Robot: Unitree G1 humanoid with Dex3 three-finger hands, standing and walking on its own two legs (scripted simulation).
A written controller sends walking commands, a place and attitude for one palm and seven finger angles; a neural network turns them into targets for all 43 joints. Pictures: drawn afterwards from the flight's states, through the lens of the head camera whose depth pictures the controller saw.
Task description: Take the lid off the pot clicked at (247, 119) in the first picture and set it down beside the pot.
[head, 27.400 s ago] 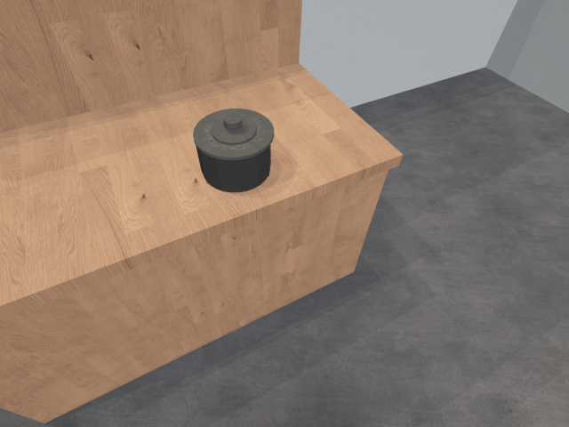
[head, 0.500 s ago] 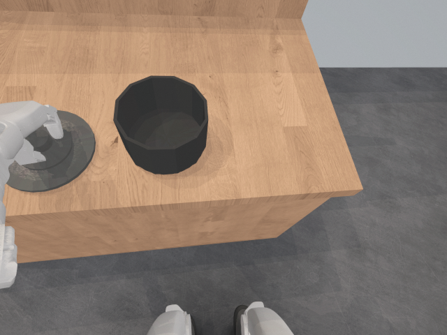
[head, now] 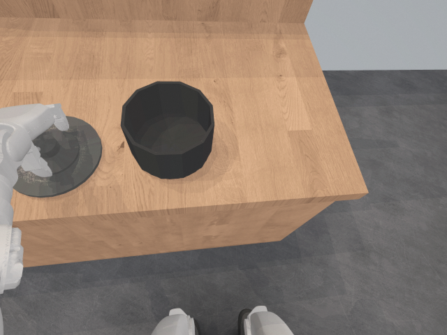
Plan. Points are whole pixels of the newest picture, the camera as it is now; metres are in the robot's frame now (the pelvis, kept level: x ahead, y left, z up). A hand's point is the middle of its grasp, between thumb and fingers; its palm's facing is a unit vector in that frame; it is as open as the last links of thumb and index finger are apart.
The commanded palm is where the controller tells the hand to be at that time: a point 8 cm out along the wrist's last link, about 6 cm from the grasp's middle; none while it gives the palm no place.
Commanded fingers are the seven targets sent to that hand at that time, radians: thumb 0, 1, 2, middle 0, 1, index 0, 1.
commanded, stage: raise the empty hand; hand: left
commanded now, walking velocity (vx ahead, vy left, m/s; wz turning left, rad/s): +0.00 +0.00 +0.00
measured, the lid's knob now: (46, 146) +0.47 +0.32 -0.03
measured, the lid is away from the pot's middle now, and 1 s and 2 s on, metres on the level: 0.24 0.24 0.24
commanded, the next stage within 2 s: draw the hand back to the body in 1.34 s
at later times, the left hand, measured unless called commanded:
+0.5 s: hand (19, 136) +0.44 +0.32 +0.04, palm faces -0.43 -0.11 -0.89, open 11.0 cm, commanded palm +0.46 +0.31 +0.10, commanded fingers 0.00 0.08 0.46 -0.29 -0.97 -0.29 -0.97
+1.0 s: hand (4, 110) +0.45 +0.32 +0.10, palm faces -0.40 -0.11 -0.91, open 11.0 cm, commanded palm +0.46 +0.31 +0.16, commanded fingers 0.00 0.08 0.46 -0.29 -0.97 -0.29 -0.97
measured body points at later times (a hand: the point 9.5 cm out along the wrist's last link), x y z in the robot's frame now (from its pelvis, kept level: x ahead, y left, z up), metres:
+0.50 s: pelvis +0.00 +0.00 +0.01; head +0.10 +0.02 +0.45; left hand +0.46 +0.33 +0.09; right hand +0.02 -0.28 -0.10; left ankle -0.01 +0.05 -0.70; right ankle +0.01 -0.16 -0.70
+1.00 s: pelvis +0.01 -0.01 +0.03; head +0.10 +0.00 +0.47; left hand +0.47 +0.32 +0.15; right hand +0.04 -0.29 -0.09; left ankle -0.01 +0.05 -0.70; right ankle +0.01 -0.16 -0.70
